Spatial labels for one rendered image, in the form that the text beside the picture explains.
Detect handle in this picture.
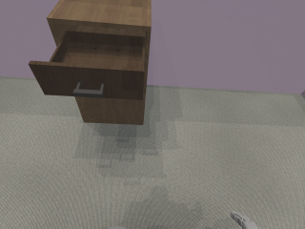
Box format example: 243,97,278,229
73,82,105,98

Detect drawer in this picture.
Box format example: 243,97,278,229
29,31,145,100

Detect cabinet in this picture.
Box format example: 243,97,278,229
47,0,152,125

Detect robot right hand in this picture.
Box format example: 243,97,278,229
230,211,258,229

